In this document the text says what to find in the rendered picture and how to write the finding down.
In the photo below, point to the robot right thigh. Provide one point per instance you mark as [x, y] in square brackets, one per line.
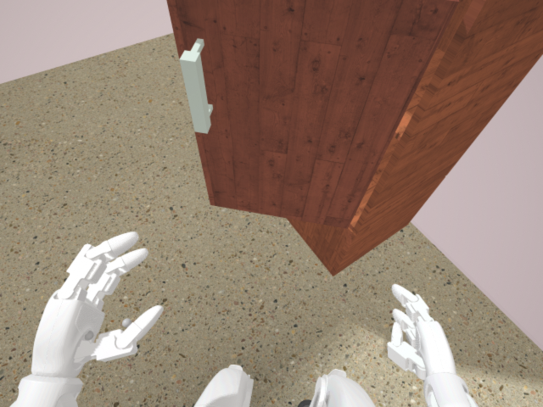
[340, 391]

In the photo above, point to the robot left thigh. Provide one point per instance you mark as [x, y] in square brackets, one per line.
[228, 388]

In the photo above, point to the cupboard door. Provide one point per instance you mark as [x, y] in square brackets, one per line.
[307, 96]

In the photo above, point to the robot right forearm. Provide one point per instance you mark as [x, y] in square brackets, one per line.
[447, 390]

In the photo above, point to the right robot hand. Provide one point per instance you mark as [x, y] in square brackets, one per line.
[426, 338]

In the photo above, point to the robot thigh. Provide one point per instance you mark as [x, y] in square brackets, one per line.
[228, 388]
[340, 391]

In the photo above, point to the left robot hand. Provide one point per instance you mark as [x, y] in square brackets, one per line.
[60, 348]

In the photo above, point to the handle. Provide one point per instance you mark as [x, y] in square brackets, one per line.
[193, 77]

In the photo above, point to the robot left forearm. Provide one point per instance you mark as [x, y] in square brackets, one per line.
[48, 391]

